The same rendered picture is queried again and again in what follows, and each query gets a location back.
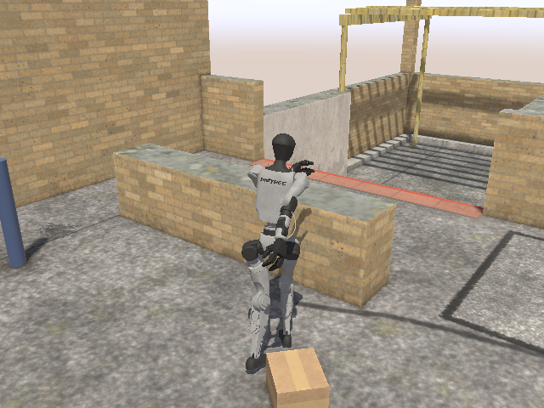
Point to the robot right shin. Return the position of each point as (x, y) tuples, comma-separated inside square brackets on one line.
[(286, 305)]

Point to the robot left shin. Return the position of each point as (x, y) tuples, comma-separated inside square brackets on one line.
[(259, 321)]

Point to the right robot hand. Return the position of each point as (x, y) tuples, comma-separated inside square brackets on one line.
[(278, 249)]

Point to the robot shin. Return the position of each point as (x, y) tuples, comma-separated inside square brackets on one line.
[(259, 321), (286, 305)]

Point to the right robot forearm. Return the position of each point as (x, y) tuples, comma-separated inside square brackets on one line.
[(284, 220)]

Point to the robot right upper arm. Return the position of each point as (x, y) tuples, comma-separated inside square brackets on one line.
[(301, 182)]

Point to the robot left upper arm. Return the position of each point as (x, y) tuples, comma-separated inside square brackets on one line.
[(253, 173)]

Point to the left robot hand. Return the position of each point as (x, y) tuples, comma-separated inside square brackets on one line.
[(297, 167)]

